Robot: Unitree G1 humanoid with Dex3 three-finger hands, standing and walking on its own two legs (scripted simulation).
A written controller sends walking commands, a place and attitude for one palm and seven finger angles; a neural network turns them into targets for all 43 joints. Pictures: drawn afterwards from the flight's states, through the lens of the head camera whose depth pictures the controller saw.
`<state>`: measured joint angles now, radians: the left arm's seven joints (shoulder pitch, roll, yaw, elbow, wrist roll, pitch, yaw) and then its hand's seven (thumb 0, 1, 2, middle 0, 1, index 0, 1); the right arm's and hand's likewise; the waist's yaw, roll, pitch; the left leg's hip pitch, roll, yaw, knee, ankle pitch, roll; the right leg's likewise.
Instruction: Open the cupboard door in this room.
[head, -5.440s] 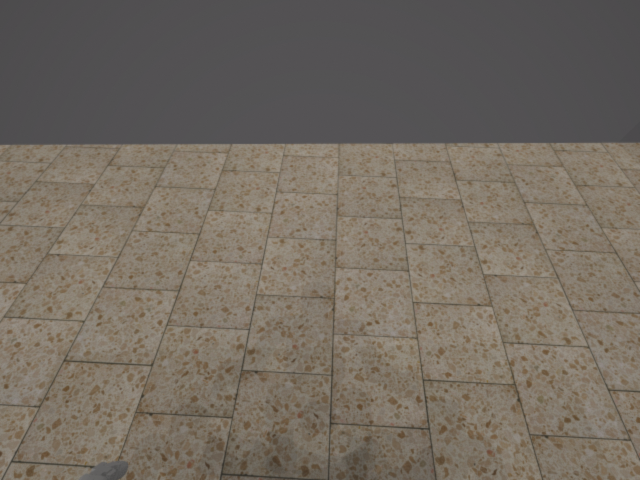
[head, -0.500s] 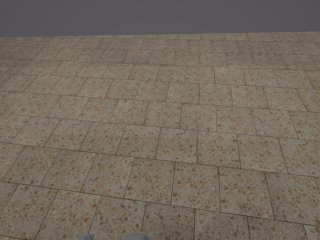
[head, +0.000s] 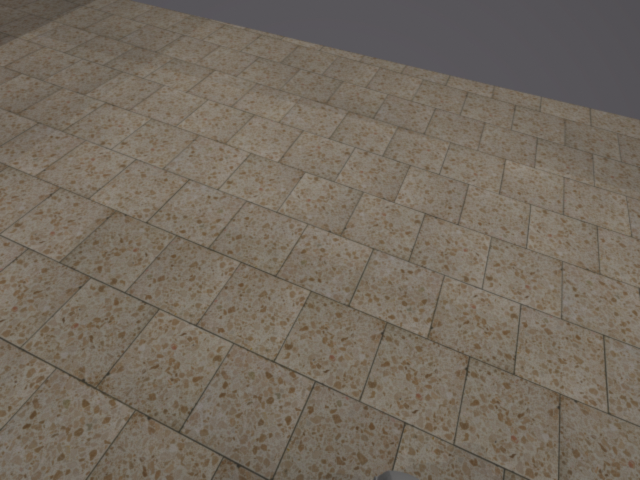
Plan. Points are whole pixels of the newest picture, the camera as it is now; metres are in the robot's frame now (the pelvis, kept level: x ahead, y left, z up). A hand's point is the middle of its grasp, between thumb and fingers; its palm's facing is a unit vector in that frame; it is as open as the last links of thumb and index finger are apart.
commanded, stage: turn or walk to find it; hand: left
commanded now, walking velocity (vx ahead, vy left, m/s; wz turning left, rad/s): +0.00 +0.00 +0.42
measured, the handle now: out of the picture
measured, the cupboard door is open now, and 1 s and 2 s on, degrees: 0 0 0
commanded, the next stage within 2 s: none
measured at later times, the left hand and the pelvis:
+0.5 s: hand out of the picture +0.01 +0.15 -0.14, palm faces +0.23 -0.94 -0.27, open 7.4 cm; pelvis -0.03 -0.05 +0.00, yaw +13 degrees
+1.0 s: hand out of the picture -0.11 +0.20 -0.17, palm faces +0.47 -0.85 -0.26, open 7.4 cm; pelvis -0.06 -0.02 +0.00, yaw +26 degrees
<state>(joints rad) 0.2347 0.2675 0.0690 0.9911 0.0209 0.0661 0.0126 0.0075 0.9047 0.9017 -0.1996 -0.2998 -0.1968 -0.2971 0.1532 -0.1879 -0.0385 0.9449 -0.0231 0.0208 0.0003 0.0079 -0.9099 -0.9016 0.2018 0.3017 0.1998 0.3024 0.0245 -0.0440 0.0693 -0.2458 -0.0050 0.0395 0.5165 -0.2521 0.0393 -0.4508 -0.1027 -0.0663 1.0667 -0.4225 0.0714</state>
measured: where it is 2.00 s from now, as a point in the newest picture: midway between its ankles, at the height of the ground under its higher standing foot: outside the picture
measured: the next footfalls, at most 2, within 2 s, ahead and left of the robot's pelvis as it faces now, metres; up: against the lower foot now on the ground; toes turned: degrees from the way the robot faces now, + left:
right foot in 0.30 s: +0.03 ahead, -0.14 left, +0.00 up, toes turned +4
left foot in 0.76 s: -0.07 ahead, +0.10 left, +0.00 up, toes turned +25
